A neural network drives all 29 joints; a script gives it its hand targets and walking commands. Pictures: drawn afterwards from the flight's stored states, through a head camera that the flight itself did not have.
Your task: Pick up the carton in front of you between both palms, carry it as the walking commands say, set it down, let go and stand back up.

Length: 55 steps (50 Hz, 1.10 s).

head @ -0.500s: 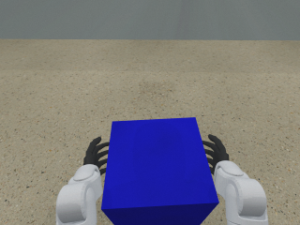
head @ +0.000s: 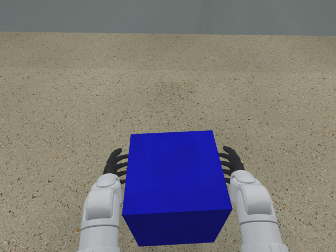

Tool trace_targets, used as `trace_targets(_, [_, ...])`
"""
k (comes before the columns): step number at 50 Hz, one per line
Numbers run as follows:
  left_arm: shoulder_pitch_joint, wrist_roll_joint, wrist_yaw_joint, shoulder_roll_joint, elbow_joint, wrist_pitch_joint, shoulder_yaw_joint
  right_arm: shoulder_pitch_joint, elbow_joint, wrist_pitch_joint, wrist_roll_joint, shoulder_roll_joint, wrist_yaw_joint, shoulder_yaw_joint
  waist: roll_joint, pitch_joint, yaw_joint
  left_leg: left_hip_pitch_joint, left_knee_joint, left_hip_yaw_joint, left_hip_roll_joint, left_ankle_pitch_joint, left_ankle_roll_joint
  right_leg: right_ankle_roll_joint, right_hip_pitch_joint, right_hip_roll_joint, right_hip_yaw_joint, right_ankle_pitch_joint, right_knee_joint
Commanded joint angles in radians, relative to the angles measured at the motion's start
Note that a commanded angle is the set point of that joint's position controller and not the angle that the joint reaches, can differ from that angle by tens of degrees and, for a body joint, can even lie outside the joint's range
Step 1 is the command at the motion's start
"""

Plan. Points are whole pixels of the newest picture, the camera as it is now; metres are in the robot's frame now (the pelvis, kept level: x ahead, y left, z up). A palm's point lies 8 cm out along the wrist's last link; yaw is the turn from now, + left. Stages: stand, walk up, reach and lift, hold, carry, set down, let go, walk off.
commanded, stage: carry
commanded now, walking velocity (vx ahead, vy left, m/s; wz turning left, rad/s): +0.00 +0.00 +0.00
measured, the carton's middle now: (174, 190) +0.28 +0.00 -0.04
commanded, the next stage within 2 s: hold in 0.60 s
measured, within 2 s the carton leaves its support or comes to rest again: neither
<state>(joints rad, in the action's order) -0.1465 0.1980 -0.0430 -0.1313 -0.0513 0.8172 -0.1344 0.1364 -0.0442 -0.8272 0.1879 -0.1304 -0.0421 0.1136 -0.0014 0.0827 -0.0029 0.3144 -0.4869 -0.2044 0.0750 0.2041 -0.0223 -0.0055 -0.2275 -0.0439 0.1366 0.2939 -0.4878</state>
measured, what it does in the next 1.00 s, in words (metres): stands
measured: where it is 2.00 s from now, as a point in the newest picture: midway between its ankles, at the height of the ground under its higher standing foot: outside the picture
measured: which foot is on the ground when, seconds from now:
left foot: down 0.00-1.00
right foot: down 0.00-1.00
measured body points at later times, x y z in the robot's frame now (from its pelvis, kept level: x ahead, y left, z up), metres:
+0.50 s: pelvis +0.00 +0.00 +0.00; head -0.01 +0.01 +0.45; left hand +0.30 +0.16 +0.03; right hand +0.30 -0.15 +0.03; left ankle +0.03 +0.10 -0.74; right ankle -0.02 -0.11 -0.74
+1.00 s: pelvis -0.03 -0.01 +0.01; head -0.06 +0.00 +0.45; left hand +0.27 +0.15 +0.04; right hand +0.27 -0.15 +0.04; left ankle +0.03 +0.11 -0.74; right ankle -0.03 -0.12 -0.74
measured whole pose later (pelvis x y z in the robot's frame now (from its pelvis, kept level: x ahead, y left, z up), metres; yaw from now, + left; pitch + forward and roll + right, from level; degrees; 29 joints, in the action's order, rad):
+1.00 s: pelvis -0.03 -0.01 +0.01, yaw +1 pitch -8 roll +0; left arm -0.25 0.27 -0.01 -0.15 -0.20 0.73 -0.21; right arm 0.25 -0.23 -0.71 0.25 -0.15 0.01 0.20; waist -0.03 -0.07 0.00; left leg 0.10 -0.37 -0.06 0.02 0.12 -0.01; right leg -0.01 -0.03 0.00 0.02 0.23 -0.40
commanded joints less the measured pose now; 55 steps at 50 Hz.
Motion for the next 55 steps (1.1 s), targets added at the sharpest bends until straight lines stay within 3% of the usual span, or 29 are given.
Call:
trace_targets(1, [-0.423,-0.168,0.165,-0.642,-0.004,-0.109,0.450,0.445,0.009,0.121,-0.162,-0.650,0.157,-0.438,0.007,0.209,-0.001,-0.142,0.057,0.120,0.106,-0.162,0.004,-0.016,0.002,-0.110,-0.095,-0.159,0.083])
trace_targets(7, [-0.514,-0.189,0.213,-0.773,-0.061,-0.196,0.507,0.537,-0.051,0.210,-0.182,-0.782,0.205,-0.498,0.010,0.244,-0.002,-0.155,0.049,0.124,0.107,-0.192,0.003,-0.013,0.021,-0.109,-0.096,-0.175,0.068])
trace_targets(12, [-0.496,-0.224,0.226,-0.853,0.000,-0.153,0.573,0.522,0.007,0.169,-0.218,-0.860,0.219,-0.558,0.012,0.275,-0.003,-0.167,0.034,0.122,0.110,-0.248,0.001,-0.011,0.038,-0.111,-0.095,-0.221,0.047])
trace_targets(17, [-0.452,-0.202,0.227,-0.838,-0.023,-0.110,0.534,0.478,-0.010,0.125,-0.194,-0.842,0.218,-0.516,0.007,0.266,-0.002,-0.157,0.027,0.118,0.109,-0.265,-0.001,-0.008,0.032,-0.114,-0.093,-0.248,0.039])
trace_targets(30, [-0.493,-0.209,0.234,-0.862,-0.027,-0.112,0.532,0.522,-0.012,0.126,-0.203,-0.869,0.224,-0.522,0.003,0.252,-0.001,-0.153,0.035,0.118,0.105,-0.233,0.001,-0.007,0.026,-0.116,-0.096,-0.220,0.052])
trace_targets(31, [-0.376,-0.201,0.233,-0.891,-0.025,-0.104,0.503,0.417,-0.001,0.119,-0.197,-0.894,0.227,-0.497,-0.038,0.188,0.017,-0.397,0.066,0.287,-0.144,-0.510,-0.016,-0.006,0.091,0.127,-0.227,-0.516,0.093])
trace_targets(32, [-0.390,-0.191,0.224,-0.866,0.002,-0.121,0.501,0.434,0.035,0.135,-0.185,-0.869,0.219,-0.491,-0.037,0.237,0.008,-0.458,0.056,0.315,-0.131,-0.635,-0.005,-0.011,0.087,0.127,-0.244,-0.587,0.092])
trace_targets(33, [-0.385,-0.170,0.221,-0.846,0.010,-0.126,0.486,0.432,0.024,0.141,-0.174,-0.844,0.220,-0.477,0.004,0.245,0.014,-0.481,0.079,0.314,-0.125,-0.550,-0.001,-0.016,0.102,0.117,-0.249,-0.488,0.114])
trace_targets(35, [-0.436,-0.176,0.225,-0.823,0.006,-0.129,0.494,0.432,-0.012,0.152,-0.156,-0.834,0.210,-0.436,-0.039,0.191,-0.013,-0.477,0.082,0.304,-0.137,-0.507,0.013,-0.017,0.111,0.123,-0.245,-0.398,0.161])
trace_targets(39, [-0.456,-0.175,0.219,-0.847,-0.007,-0.131,0.505,0.470,-0.040,0.160,-0.165,-0.845,0.218,-0.446,0.023,0.175,0.003,-0.498,0.099,0.295,-0.152,-0.433,0.022,-0.010,0.094,0.127,-0.246,-0.380,0.159])
trace_targets(48, [-0.519,-0.147,0.246,-0.882,-0.096,-0.123,0.450,0.562,-0.122,0.158,-0.143,-0.881,0.246,-0.402,-0.019,0.065,0.003,-0.452,0.122,0.276,-0.149,-0.146,0.002,-0.027,0.015,0.101,-0.243,-0.112,0.205])
trace_targets(55, [-0.601,-0.154,0.283,-0.927,-0.152,-0.124,0.436,0.636,-0.189,0.171,-0.143,-0.932,0.271,-0.387,-0.042,0.043,-0.004,-0.468,0.108,0.266,-0.154,-0.019,0.005,-0.049,-0.060,0.074,-0.247,0.043,0.233])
